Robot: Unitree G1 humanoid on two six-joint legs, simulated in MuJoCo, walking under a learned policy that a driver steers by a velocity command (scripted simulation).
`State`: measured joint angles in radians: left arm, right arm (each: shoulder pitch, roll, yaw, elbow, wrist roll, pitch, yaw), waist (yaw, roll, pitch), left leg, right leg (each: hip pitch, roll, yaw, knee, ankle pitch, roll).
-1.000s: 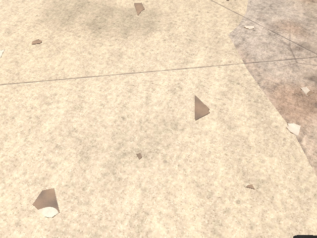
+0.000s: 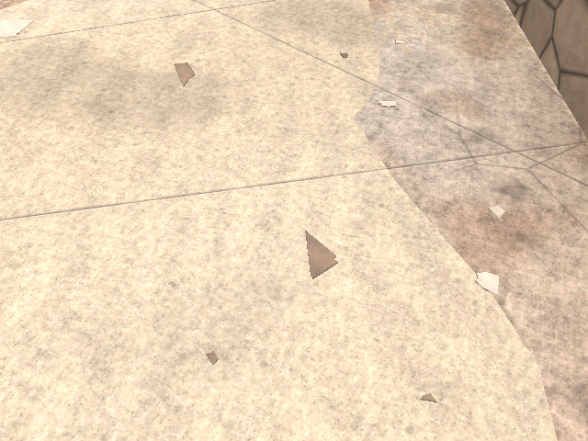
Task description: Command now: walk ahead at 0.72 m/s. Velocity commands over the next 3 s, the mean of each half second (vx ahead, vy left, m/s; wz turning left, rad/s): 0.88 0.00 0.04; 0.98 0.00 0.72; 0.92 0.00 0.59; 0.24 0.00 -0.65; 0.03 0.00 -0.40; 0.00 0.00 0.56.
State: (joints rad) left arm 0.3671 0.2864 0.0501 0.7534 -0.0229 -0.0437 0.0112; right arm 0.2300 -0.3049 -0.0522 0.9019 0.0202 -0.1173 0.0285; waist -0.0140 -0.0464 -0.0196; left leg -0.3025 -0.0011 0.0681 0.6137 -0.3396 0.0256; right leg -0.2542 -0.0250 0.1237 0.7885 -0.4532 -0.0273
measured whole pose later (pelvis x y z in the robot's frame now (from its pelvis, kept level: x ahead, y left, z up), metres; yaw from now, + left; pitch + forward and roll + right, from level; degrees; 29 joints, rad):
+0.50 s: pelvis +0.34 -0.02 -0.02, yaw +2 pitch +3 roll -2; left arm -0.01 0.24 0.02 0.58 -0.03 -0.10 -0.05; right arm 0.53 -0.24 0.00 0.97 0.00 -0.06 -0.01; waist -0.07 0.02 0.05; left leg 0.06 0.04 -0.07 0.87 -0.47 0.06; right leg -0.59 0.02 -0.10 0.66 -0.11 -0.07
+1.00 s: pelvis +0.78 +0.07 -0.03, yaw +25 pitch -2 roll -2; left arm 0.22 0.27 0.04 0.78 -0.03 -0.12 -0.01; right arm 0.24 -0.31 -0.08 0.68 0.02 -0.03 0.05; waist -0.05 0.01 0.09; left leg -0.53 -0.10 0.09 0.79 -0.26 0.20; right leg -0.11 0.01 -0.01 1.35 -0.41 -0.02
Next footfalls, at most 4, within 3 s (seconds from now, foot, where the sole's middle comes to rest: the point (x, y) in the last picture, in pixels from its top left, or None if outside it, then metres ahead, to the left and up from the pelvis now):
0.44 right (344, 440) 0.52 -0.12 -0.76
0.92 left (234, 290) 0.91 0.14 -0.76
1.38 right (219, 175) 1.36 0.22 -0.76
1.76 left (130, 158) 1.43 0.51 -0.76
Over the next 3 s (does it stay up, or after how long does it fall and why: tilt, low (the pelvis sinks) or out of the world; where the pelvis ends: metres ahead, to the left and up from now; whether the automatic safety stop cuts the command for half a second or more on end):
stays up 1.39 0.31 0.02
